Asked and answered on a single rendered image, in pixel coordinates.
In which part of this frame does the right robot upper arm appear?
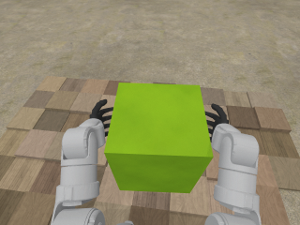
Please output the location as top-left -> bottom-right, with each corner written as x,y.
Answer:
204,212 -> 257,225

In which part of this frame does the robot left forearm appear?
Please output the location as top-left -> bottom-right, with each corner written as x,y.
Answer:
51,118 -> 106,225

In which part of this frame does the left robot hand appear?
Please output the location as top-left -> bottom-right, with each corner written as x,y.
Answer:
89,99 -> 113,137

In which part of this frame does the right robot hand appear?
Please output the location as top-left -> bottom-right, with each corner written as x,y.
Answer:
204,103 -> 229,142

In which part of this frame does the left robot upper arm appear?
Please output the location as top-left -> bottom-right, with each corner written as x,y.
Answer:
52,207 -> 106,225

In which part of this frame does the robot right forearm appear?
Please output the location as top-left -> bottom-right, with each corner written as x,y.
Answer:
211,123 -> 262,225

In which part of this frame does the carton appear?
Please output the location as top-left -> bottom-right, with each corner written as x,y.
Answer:
104,82 -> 214,193

